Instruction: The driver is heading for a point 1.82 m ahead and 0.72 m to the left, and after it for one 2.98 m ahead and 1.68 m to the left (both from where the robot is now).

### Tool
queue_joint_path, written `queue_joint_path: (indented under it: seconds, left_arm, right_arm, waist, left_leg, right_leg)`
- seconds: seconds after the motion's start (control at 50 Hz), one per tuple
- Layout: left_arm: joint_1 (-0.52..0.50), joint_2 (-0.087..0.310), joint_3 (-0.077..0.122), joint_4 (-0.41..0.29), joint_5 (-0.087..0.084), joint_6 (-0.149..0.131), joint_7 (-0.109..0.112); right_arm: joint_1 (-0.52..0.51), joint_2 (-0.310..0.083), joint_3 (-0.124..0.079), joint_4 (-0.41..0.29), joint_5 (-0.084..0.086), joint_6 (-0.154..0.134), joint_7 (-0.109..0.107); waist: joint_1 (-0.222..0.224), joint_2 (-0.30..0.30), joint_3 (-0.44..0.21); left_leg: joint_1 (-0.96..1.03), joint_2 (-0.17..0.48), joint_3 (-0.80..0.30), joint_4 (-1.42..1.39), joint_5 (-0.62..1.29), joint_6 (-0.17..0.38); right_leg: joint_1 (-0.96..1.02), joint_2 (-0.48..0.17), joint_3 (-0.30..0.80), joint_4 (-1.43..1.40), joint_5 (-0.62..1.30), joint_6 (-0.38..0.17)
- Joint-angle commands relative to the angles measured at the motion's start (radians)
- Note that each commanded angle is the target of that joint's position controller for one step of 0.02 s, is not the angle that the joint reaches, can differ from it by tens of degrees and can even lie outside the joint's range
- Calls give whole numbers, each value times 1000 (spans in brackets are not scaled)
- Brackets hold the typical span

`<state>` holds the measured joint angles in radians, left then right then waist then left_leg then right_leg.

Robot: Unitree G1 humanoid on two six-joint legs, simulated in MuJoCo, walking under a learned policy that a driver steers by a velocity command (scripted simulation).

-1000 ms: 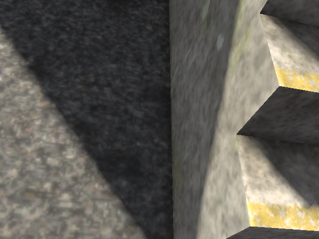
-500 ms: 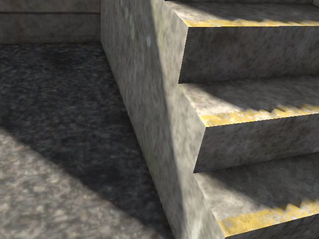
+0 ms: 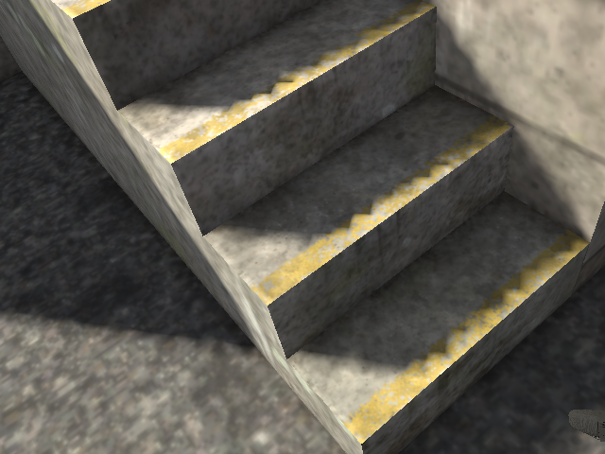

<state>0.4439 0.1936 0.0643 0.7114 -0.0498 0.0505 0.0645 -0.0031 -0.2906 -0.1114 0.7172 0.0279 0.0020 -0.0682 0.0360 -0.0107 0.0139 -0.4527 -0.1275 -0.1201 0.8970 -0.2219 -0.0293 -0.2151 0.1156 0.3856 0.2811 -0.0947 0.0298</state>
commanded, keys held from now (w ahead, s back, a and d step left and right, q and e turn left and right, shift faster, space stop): w+q+shift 0.94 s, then w+shift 0.02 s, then w+e+shift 0.04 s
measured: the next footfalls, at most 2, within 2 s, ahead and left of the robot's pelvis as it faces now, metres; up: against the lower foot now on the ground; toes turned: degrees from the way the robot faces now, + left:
left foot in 0.20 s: -0.01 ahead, +0.08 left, +0.00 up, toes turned +4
right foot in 0.42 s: +0.00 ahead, -0.22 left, +0.00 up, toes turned +21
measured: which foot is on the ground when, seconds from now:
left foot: up 0.00-0.18, down 0.20-0.42, up 0.44-0.88, down 0.90-1.00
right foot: down 0.00-0.20, up 0.22-0.40, down 0.42-0.90, up 0.92-1.00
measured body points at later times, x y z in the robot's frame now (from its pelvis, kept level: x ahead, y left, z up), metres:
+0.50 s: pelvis -0.07 -0.12 -0.03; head -0.04 -0.15 +0.41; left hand -0.06 +0.18 -0.12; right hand +0.16 -0.35 -0.15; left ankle -0.08 +0.06 -0.72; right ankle -0.04 -0.23 -0.77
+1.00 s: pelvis -0.13 -0.11 -0.04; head -0.10 -0.07 +0.41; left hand -0.24 +0.19 -0.14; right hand +0.21 -0.17 -0.11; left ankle -0.18 -0.03 -0.77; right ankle -0.05 -0.24 -0.70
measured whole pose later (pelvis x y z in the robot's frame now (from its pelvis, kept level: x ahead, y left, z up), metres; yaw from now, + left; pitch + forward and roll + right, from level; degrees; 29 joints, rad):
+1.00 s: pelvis -0.13 -0.11 -0.04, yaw +44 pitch +2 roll +0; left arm 0.18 0.33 0.09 0.67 0.01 0.00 0.03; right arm 0.11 -0.31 -0.08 0.58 0.00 0.05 0.02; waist 0.04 -0.02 0.07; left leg -0.37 -0.03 0.02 0.60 -0.28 0.05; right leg -0.51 -0.09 -0.05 1.09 -0.50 0.07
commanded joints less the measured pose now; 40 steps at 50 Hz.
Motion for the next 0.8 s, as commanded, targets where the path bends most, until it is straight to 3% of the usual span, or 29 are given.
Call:
queue_joint_path:
  seconds: [0.02,0.06,0.1,0.14,0.16,0.18,0.2,0.22,0.24,0.26,0.28,0.3,0.32,0.34,0.36,0.38,0.4,0.42,0.44,0.46,0.48,0.5,0.52,0.54,0.56,0.6,0.64,0.72,0.8]
  left_arm:
    - [-52,113,43,-80,13,-7,-1]
    - [-106,136,51,-101,39,-5,7]
    - [-109,126,49,-93,60,-9,9]
    - [-138,161,57,-103,56,-21,13]
    - [-177,190,66,-121,51,-26,19]
    - [-219,217,76,-140,46,-32,25]
    - [-238,240,85,-143,33,-37,25]
    - [-245,222,84,-139,25,-36,16]
    - [-177,247,94,-154,19,-36,-2]
    - [-48,269,102,-126,2,-33,-17]
    - [28,305,100,-94,26,-31,-37]
    - [3,259,77,-91,47,-25,-50]
    - [-87,205,50,-119,68,-30,-53]
    - [-186,139,24,-147,79,-39,-54]
    - [-256,78,2,-166,68,-50,-55]
    - [-247,75,7,-164,38,-59,-54]
    - [-150,101,23,-123,16,-63,-51]
    - [-110,146,40,-90,9,-64,-45]
    - [-88,240,56,-103,4,-46,-28]
    - [-137,333,64,-141,85,-52,-49]
    - [-186,274,51,-167,116,-74,-52]
    - [-261,227,39,-166,105,-80,-43]
    - [-307,206,34,-178,83,-81,-31]
    - [-327,195,28,-172,64,-82,-16]
    - [-312,185,21,-168,60,-84,-4]
    - [-249,179,16,-153,67,-77,11]
    - [-180,204,25,-133,71,-67,18]
    - [-190,253,46,-128,68,-58,5]
    - [-242,278,61,-119,57,-62,-22]
  right_arm:
    - [84,-37,-3,19,-19,-15,4]
    - [165,-63,-1,72,-29,-21,9]
    - [227,-68,6,132,-26,-27,28]
    - [236,-84,8,144,-5,-25,37]
    - [266,-106,5,150,2,-23,38]
    - [315,-113,4,161,4,-21,40]
    - [337,-93,8,163,6,-24,44]
    - [325,-58,20,147,7,-28,46]
    - [235,-210,-10,99,-4,-41,29]
    - [14,-281,-27,51,-40,-63,4]
    - [-96,-213,-11,-1,-14,-69,-9]
    - [-88,-174,3,-27,15,-62,-5]
    - [-35,-178,1,-33,40,-47,4]
    - [39,-183,-7,-21,44,-27,6]
    - [116,-187,-14,-10,35,-5,10]
    - [173,-199,-20,-6,23,17,18]
    - [179,-185,-17,-15,34,34,22]
    - [233,-133,-7,-14,35,37,24]
    - [306,-35,14,-20,0,35,28]
    - [226,-35,12,-97,-11,2,38]
    - [209,-112,-4,-89,-8,-10,46]
    - [211,-138,-15,-65,-4,1,49]
    - [227,-124,-15,-36,-4,21,44]
    - [230,-110,-12,-36,-4,34,46]
    - [208,-101,-8,-52,-4,41,49]
    - [126,-85,4,-111,-2,47,56]
    - [56,-72,14,-167,-3,46,66]
    - [16,-58,24,-221,-3,49,96]
    - [25,-69,18,-229,-1,67,109]
  waist:
    - [-27,-216,-69]
    - [-35,-200,-41]
    - [-6,-158,-20]
    - [19,-118,25]
    - [9,-93,29]
    - [-18,-44,15]
    - [-41,76,-9]
    - [-39,229,-50]
    - [34,406,40]
    - [151,452,161]
    - [194,296,162]
    - [163,123,134]
    - [112,8,111]
    - [52,-17,77]
    - [-11,15,33]
    - [-33,80,-2]
    - [0,98,-29]
    - [-17,37,-33]
    - [-70,-214,-79]
    - [-74,-451,-51]
    - [-71,-299,-24]
    - [-97,-159,-6]
    - [-103,-80,-19]
    - [-98,-72,-5]
    - [-84,-72,1]
    - [-37,-79,6]
    - [12,-76,-6]
    - [32,-87,-22]
    - [20,-117,-39]
  left_leg:
    - [81,2,106,-114,-28,-8]
    - [180,32,154,-252,-15,2]
    - [220,76,177,-413,-1,36]
    - [192,119,156,-483,-39,106]
    - [188,135,153,-519,-42,151]
    - [206,157,148,-569,-8,201]
    - [213,202,91,-606,35,253]
    - [195,318,-89,-626,-18,315]
    - [-74,512,-440,-793,-132,422]
    - [-240,550,-516,-834,-186,366]
    - [-202,470,-403,-768,-124,256]
    - [-70,373,-326,-718,-109,194]
    - [75,315,-300,-672,-83,169]
    - [176,265,-259,-626,-28,161]
    - [215,236,-239,-586,26,164]
    - [233,231,-255,-540,60,173]
    - [214,202,-252,-482,65,150]
    - [130,121,-184,-348,-44,109]
    - [-67,10,-32,-116,-340,36]
    - [-257,9,-44,80,-479,-5]
    - [-234,81,-84,268,-426,-16]
    - [-219,100,-56,351,-309,-20]
    - [-212,113,-30,387,-214,-30]
    - [-220,126,-21,414,-129,-42]
    - [-217,134,3,418,-74,-54]
    - [-257,158,49,337,-13,-75]
    - [-289,184,68,245,-12,-89]
    - [-231,226,107,99,-76,-77]
    - [-70,206,185,-61,-126,-39]
  right_leg:
    - [133,-108,108,-188,-293,166]
    - [114,-117,83,-221,-302,171]
    - [171,-157,71,-223,-332,148]
    - [182,-228,105,-197,-370,91]
    - [179,-238,101,-171,-380,82]
    - [166,-218,66,-95,-408,90]
    - [140,-169,3,106,-484,86]
    - [87,-85,-103,429,-526,68]
    - [84,18,-192,841,-490,129]
    - [-31,-45,-80,1154,-444,91]
    - [-64,-77,-68,1250,-432,56]
    - [-153,-87,-134,1138,-397,37]
    - [-231,-97,-200,899,-359,38]
    - [-236,-106,-251,643,-353,46]
    - [-158,-97,-296,453,-395,53]
    - [-90,-68,-342,316,-427,60]
    - [3,-29,-389,128,-257,59]
    - [92,-60,-319,52,-191,45]
    - [205,-327,-64,85,21,-42]
    - [34,-539,277,-6,184,-220]
    - [-6,-540,268,-32,137,-274]
    - [-28,-467,73,-2,94,-229]
    - [-16,-389,-67,19,48,-186]
    - [-9,-355,-149,27,63,-174]
    - [-13,-337,-211,23,87,-175]
    - [43,-342,-269,15,76,-203]
    - [125,-390,-264,3,55,-237]
    - [154,-449,-315,-8,21,-258]
    - [94,-449,-429,32,80,-233]
Keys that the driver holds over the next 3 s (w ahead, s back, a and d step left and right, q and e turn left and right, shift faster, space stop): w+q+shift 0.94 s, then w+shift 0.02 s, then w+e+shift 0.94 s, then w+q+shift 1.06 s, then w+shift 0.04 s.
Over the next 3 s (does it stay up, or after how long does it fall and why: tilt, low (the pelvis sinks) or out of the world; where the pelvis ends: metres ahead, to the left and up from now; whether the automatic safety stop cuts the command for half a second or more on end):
stays up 0.72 -0.09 0.20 its command is cut before an obstacle from the start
